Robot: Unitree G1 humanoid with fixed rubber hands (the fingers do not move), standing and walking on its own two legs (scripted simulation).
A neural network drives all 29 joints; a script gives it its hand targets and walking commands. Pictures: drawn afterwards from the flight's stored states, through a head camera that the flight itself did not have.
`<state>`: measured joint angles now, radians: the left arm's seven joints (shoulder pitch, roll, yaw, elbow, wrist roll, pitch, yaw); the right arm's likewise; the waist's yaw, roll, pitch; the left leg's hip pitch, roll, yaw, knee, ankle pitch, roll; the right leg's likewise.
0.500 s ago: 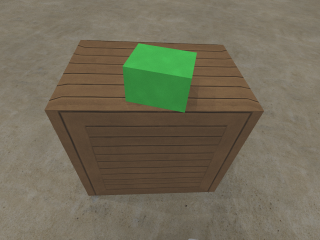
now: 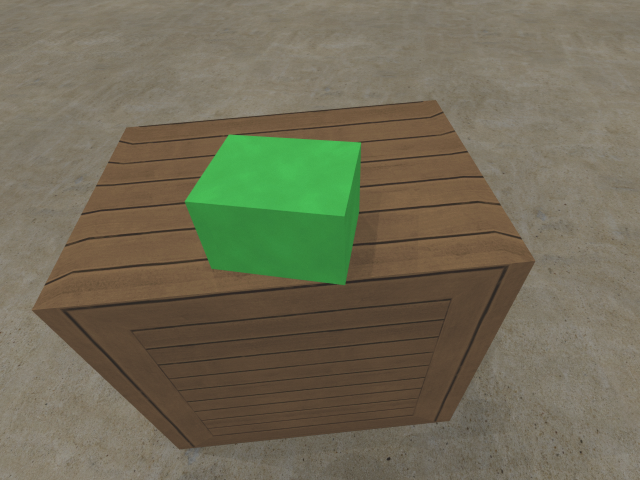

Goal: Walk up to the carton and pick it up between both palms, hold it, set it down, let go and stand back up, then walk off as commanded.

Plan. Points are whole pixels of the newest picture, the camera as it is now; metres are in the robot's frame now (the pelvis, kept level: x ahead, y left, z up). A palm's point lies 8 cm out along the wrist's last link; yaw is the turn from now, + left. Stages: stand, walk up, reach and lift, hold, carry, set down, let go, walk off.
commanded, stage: walk up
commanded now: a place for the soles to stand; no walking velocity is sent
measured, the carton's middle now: (284, 206) +0.54 +0.08 +0.05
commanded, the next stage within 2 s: reach and lift in 1.92 s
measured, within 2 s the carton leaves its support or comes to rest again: neither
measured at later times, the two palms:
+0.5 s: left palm out of the picture +0.16 +0.40 -0.12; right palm (514, 472) +0.18 -0.22 -0.07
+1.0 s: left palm (85, 425) +0.23 +0.36 -0.10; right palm (523, 466) +0.20 -0.25 -0.11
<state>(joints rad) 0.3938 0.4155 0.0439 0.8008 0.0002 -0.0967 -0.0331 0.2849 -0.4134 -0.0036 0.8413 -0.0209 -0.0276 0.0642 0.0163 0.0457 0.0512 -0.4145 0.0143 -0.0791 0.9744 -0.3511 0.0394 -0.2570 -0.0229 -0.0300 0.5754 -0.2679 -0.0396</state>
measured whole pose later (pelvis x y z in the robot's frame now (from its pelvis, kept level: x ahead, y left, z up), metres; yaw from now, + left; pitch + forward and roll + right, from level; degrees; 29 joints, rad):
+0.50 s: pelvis +0.12 +0.09 +0.00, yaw +0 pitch -2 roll -3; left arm 0.36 0.42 0.04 0.80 0.00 -0.02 -0.03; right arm 0.32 -0.40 0.00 0.84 -0.02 -0.05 0.02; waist 0.01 -0.02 0.05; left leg -0.27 0.00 0.05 0.60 -0.30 0.07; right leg -0.48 -0.03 -0.02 1.02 -0.35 0.00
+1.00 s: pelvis +0.14 +0.06 -0.01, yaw -1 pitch -2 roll +2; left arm 0.23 0.41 -0.01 0.80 0.00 -0.02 -0.01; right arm 0.30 -0.40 0.00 0.84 -0.02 -0.05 0.01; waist 0.01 -0.01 0.05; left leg -0.25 -0.03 0.04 0.62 -0.33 0.03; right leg -0.37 -0.02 -0.03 0.65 -0.24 -0.03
